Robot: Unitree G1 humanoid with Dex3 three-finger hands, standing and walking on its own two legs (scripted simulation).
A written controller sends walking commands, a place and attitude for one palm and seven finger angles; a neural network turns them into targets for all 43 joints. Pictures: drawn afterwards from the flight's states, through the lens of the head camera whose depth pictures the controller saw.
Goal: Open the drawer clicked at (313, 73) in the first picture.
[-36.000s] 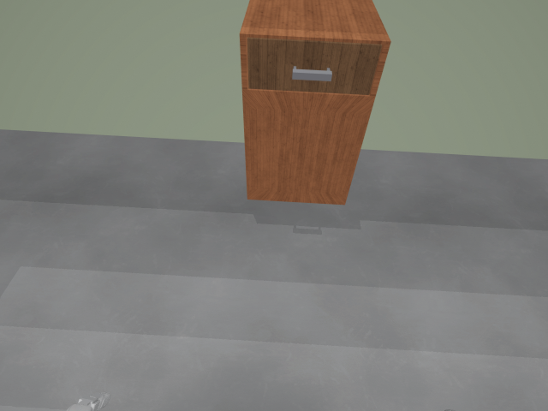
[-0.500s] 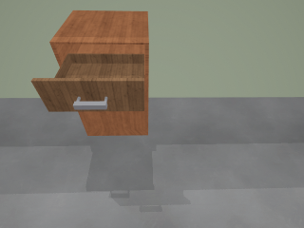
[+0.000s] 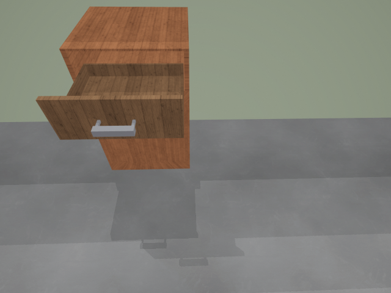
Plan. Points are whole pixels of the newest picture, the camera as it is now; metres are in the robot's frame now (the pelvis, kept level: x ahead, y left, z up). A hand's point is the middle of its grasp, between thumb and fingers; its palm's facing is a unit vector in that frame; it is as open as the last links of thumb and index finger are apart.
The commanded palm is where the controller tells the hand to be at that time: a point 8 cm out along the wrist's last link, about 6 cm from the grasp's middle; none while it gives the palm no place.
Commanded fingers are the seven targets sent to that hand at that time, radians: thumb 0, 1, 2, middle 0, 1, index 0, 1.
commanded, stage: look to check the result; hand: left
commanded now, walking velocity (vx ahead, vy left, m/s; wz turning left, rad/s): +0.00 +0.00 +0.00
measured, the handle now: (115, 126) +0.61 +0.30 -0.08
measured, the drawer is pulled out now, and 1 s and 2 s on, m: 0.30 0.30 0.30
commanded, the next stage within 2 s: stand and wait in 0.22 s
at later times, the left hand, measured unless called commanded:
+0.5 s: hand out of the picture +0.00 +0.15 -0.18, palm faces +0.03 -0.98 -0.18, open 7.3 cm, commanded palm none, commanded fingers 0.00 0.90 0.90 -0.20 -0.30 -0.20 -0.30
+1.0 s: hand out of the picture +0.01 +0.14 -0.18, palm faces +0.02 -0.98 -0.18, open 7.3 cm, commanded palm none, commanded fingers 0.00 0.90 0.90 -0.20 -0.30 -0.20 -0.30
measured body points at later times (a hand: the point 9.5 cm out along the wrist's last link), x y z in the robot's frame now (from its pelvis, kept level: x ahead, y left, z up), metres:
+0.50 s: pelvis +0.01 -0.02 +0.00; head +0.03 -0.02 +0.45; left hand +0.00 +0.20 -0.16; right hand -0.02 -0.21 -0.17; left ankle -0.01 +0.08 -0.74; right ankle +0.02 -0.10 -0.74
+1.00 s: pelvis +0.02 -0.02 +0.00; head +0.04 -0.03 +0.45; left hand +0.01 +0.19 -0.16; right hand -0.01 -0.23 -0.16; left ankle -0.01 +0.08 -0.74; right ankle +0.02 -0.10 -0.74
